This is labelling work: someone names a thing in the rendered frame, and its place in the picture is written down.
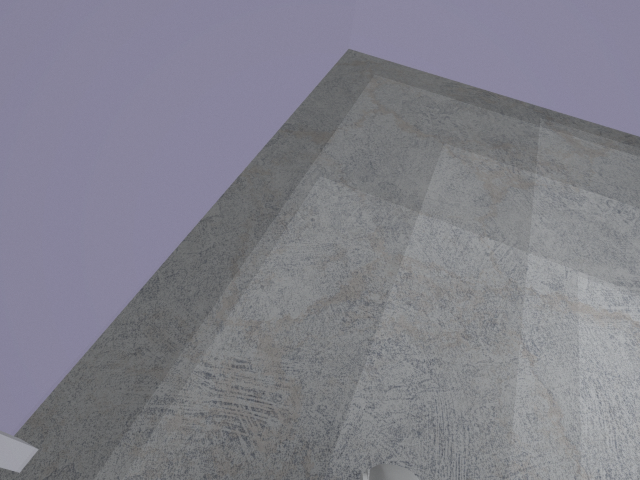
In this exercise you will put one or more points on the panel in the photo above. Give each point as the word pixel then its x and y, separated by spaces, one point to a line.
pixel 15 453

